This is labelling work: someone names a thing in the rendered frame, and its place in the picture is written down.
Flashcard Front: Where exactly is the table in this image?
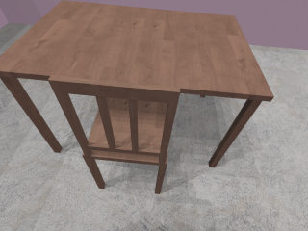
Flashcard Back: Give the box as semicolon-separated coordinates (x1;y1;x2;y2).
0;0;274;168

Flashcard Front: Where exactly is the chair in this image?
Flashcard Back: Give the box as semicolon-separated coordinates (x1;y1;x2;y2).
48;75;180;194

